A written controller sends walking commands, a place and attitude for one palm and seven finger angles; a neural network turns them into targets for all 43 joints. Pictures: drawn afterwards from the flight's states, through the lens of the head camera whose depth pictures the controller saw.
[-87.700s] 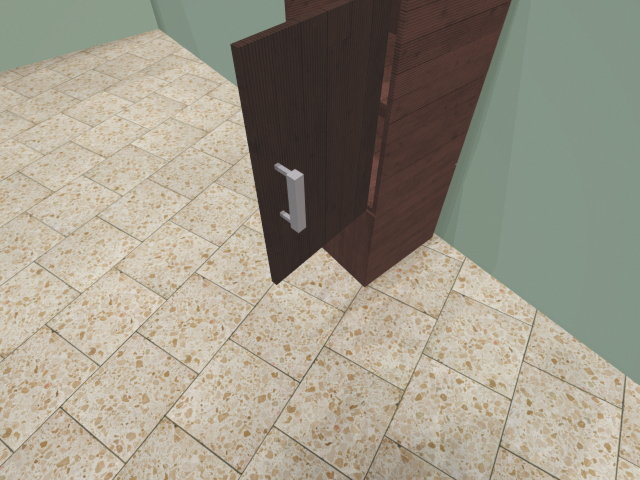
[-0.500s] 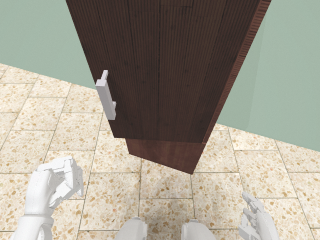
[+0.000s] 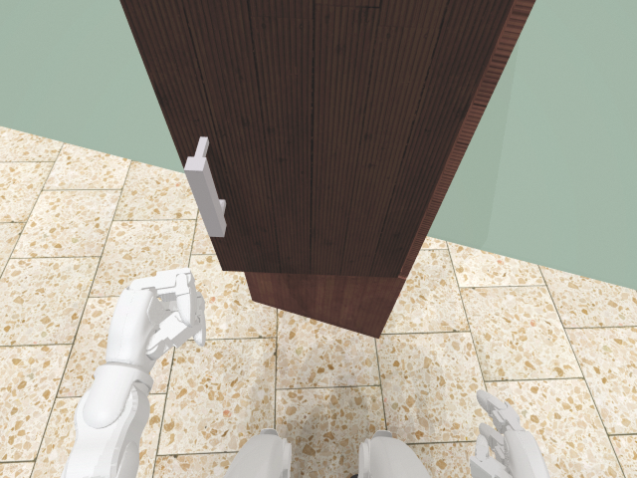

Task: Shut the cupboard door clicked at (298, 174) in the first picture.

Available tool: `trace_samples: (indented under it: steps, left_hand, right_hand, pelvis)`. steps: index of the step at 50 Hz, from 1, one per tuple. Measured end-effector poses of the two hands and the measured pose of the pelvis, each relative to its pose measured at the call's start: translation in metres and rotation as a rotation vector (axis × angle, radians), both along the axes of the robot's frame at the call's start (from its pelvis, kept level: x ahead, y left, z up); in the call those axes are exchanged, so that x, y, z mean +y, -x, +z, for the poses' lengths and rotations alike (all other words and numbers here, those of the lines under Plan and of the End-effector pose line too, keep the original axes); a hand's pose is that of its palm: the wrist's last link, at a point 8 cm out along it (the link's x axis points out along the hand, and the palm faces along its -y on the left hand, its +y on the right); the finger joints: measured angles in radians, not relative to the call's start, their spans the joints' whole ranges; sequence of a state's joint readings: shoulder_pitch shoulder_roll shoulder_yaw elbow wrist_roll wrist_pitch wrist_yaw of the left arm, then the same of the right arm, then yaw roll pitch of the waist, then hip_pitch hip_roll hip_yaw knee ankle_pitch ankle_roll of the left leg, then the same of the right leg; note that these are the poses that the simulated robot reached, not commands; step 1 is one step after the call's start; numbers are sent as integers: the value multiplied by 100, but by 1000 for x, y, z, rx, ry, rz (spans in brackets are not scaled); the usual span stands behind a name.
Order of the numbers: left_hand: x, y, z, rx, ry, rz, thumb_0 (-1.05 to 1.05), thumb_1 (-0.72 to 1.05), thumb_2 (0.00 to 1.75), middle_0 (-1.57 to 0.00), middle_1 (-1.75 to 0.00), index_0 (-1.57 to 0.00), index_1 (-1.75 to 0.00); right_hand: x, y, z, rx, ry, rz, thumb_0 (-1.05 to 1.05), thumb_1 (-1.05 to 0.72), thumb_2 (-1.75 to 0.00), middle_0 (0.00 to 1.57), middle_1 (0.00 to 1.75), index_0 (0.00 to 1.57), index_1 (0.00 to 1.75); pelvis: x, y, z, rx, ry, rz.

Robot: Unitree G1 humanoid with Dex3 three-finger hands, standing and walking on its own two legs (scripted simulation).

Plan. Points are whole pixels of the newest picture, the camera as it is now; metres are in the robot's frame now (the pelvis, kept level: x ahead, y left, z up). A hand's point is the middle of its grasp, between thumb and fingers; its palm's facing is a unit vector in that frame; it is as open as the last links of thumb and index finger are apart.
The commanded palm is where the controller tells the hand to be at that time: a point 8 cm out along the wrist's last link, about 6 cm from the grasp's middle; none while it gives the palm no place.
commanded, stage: bring the fist close to the handle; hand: left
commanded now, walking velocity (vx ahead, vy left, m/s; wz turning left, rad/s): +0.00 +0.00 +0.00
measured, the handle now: (210, 189) +0.48 +0.18 +0.04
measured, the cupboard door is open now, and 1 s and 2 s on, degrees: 15 15 2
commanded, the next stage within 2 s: push the door shut along its arc in 0.96 s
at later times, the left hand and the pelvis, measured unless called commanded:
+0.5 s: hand (221, 263) +0.36 +0.14 +0.05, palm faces -0.03 -1.00 -0.05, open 3.1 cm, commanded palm +0.35 +0.19 +0.05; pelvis +0.00 +0.00 +0.00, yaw +0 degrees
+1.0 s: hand (226, 253) +0.37 +0.14 +0.05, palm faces +0.02 -1.00 -0.04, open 3.1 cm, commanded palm +0.35 +0.19 +0.05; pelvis +0.00 -0.02 +0.01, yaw +0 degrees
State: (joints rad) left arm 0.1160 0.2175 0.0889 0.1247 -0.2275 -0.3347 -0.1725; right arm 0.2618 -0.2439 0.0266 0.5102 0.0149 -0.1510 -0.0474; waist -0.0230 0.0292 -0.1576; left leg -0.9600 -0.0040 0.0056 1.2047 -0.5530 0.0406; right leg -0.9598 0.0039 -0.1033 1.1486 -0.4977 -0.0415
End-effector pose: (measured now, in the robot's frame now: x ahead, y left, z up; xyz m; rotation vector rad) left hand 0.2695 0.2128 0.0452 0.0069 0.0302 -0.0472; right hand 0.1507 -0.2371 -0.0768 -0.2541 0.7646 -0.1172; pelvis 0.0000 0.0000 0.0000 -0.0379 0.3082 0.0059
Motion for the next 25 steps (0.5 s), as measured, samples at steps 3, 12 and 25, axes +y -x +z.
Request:
trace_samples:
  steps: [3, 12, 25]
  left_hand:
    - [7, -10, 9, -68, -5, 57, 2, 90, 90, -130, -150, -130, -150]
    - [-11, -33, -10, 22, -19, -25, 1, 91, 90, -130, -150, -130, -150]
    - [-17, -73, 4, -32, -40, 18, 1, 90, 90, -130, -150, -130, -150]
  right_hand:
    - [-2, 3, -2, 23, 5, 3, 1, -90, -90, 20, 30, 21, 30]
    - [-6, 6, -8, 75, 3, -10, 1, -90, -90, 20, 30, 21, 30]
    - [-9, 15, -14, 135, -23, -26, 1, -90, -90, 20, 30, 21, 30]
  pelvis:
    - [0, -2, 0, 3, -1, 1]
    - [2, -3, 2, 8, -3, 2]
    - [-3, -4, 4, 12, -13, -4]
